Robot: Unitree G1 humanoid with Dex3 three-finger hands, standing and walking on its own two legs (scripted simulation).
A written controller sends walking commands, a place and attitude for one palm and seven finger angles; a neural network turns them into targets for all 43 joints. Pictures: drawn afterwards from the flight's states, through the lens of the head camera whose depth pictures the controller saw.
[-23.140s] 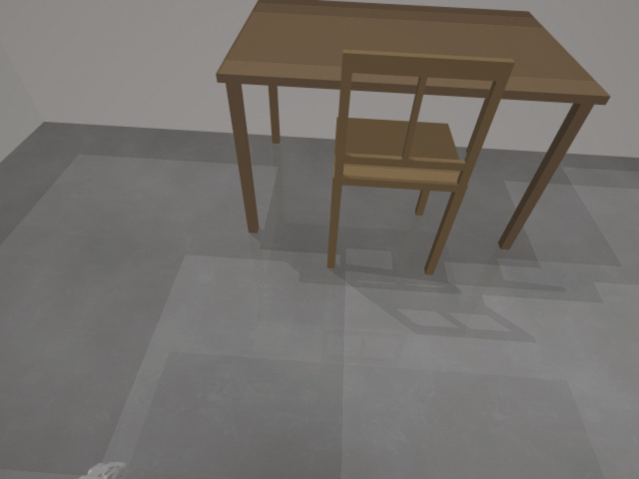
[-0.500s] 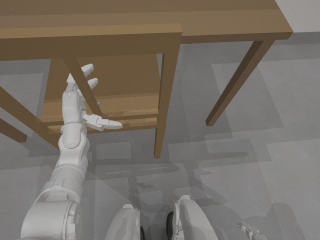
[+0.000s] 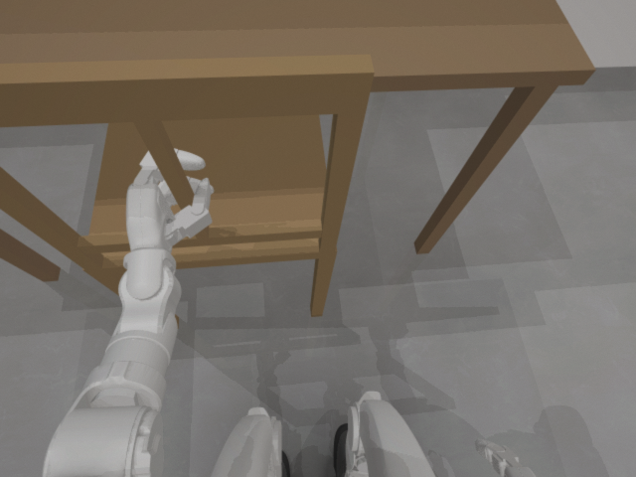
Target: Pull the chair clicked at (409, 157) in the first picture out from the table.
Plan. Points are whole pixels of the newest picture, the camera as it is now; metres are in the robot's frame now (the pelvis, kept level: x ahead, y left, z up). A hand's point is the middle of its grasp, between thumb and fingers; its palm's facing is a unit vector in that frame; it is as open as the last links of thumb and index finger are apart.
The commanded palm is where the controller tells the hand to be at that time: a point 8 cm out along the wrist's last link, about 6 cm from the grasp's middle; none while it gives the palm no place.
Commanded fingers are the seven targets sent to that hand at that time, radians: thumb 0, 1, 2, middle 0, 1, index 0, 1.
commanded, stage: hook a spindle and tug to test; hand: left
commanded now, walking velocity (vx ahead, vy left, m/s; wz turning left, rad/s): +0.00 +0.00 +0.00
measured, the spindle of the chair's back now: (180, 187) +0.47 +0.17 +0.02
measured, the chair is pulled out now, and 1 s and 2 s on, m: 0.00 0.03 0.19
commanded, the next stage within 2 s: step backward, pulling the chair out in 0.62 s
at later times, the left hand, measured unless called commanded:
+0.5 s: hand (200, 215) +0.43 +0.14 +0.02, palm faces +0.08 -1.00 -0.01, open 5.1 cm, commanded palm +0.38 +0.18 +0.02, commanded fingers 0.00 0.90 0.90 -0.50 -1.45 -0.50 -1.45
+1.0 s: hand (199, 222) +0.41 +0.14 +0.03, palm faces +0.01 -0.99 -0.13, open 5.1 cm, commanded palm +0.39 +0.19 +0.04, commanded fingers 0.00 0.90 0.90 -0.50 -1.45 -0.50 -1.45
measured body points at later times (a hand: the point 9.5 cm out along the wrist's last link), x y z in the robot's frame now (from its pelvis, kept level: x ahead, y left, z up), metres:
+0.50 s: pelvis +0.01 +0.01 +0.01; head +0.15 +0.02 +0.44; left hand +0.42 +0.19 +0.02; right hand +0.11 -0.25 -0.11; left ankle -0.01 +0.08 -0.63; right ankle +0.04 -0.10 -0.63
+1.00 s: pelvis +0.04 +0.02 +0.09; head +0.14 +0.02 +0.53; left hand +0.40 +0.19 +0.05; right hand +0.12 -0.23 -0.03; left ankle -0.01 +0.08 -0.63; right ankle +0.04 -0.10 -0.63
